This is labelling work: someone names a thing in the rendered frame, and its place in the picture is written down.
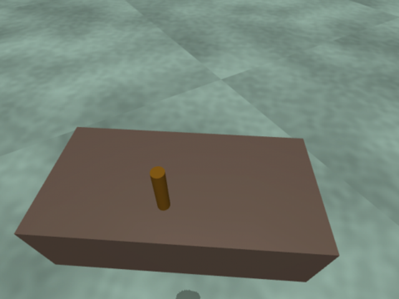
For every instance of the can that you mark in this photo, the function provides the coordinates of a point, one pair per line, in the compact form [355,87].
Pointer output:
[158,179]

